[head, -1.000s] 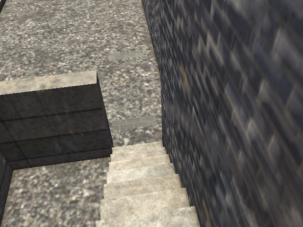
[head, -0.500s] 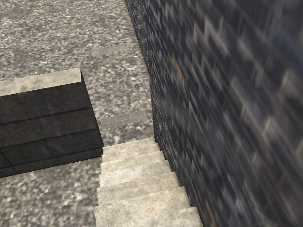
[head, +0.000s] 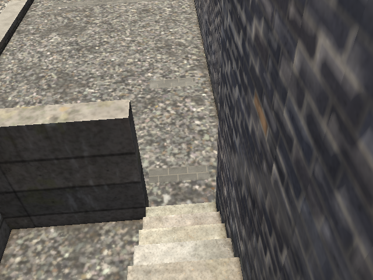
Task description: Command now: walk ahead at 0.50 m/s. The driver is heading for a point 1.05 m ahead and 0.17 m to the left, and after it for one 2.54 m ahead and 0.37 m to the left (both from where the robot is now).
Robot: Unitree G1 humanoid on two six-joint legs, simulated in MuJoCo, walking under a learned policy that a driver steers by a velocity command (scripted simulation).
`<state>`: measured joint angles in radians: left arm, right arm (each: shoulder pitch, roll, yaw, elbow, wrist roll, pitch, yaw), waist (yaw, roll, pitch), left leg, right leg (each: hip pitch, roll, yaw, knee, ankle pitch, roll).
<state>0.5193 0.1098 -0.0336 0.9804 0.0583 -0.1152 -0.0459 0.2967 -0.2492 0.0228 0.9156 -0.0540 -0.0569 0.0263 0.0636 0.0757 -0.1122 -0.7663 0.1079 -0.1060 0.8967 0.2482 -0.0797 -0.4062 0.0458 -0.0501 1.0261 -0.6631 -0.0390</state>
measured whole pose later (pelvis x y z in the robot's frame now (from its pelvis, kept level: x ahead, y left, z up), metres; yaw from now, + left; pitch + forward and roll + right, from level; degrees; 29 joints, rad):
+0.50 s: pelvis +0.22 +0.12 -0.17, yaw +1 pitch +1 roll +1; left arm 0.24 0.14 0.00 0.89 0.09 -0.05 -0.08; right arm 0.57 -0.18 0.06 1.12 -0.04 -0.15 -0.02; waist -0.04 -0.01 -0.03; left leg -0.27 -0.10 0.10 0.83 -0.58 0.12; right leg -0.92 -0.03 0.09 1.05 0.49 -0.04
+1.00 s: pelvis +0.50 +0.14 -0.40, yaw -1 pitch +2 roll -3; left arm 0.43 0.13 -0.02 0.97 0.11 -0.13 -0.03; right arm 0.22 -0.25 0.04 0.94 -0.10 -0.08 0.04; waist 0.05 0.04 -0.06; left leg -0.75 0.09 -0.06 0.95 0.27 -0.02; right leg -0.42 0.03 -0.06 1.08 -0.71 -0.04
